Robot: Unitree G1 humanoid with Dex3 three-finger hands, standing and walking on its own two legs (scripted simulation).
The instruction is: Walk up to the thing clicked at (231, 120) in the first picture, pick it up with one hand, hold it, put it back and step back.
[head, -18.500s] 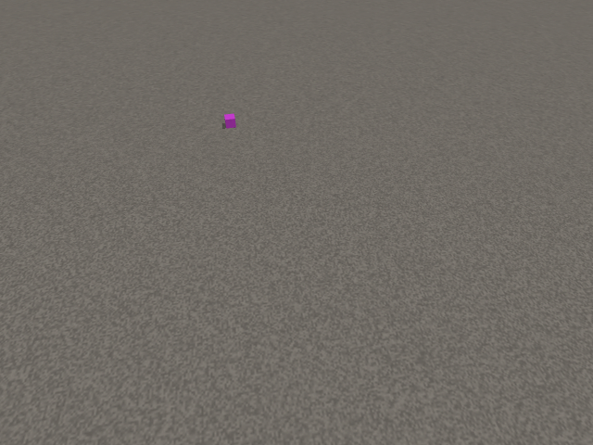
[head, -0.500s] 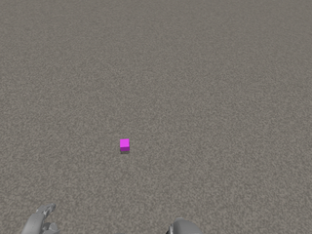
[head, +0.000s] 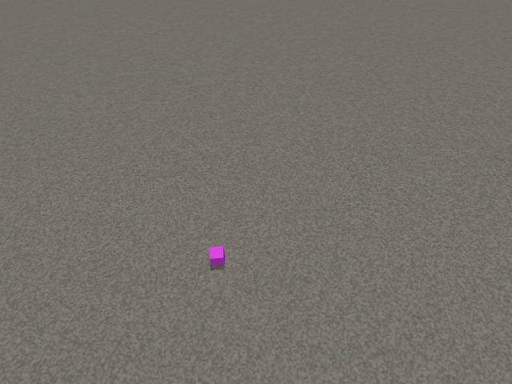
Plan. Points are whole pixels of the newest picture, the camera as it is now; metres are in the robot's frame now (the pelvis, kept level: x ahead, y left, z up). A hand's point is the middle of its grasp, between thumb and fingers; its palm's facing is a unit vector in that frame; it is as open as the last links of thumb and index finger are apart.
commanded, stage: walk up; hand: left
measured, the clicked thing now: (217, 255) +0.77 +0.22 -0.73
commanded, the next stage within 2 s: stand in 0.70 s
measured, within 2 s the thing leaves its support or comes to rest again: neither
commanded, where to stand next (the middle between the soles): +0.37 -0.02 m, yaw +1 degrees
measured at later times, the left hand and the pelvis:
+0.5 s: hand out of the picture +0.12 +0.27 -0.14, palm faces +0.03 -0.93 -0.36, open 7.4 cm; pelvis +0.02 +0.01 +0.01, yaw +0 degrees
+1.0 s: hand out of the picture +0.08 +0.25 -0.14, palm faces -0.03 -0.94 -0.34, open 7.4 cm; pelvis +0.00 +0.00 +0.02, yaw -1 degrees
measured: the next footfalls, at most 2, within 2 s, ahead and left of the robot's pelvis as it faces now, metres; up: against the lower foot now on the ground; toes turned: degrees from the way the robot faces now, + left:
none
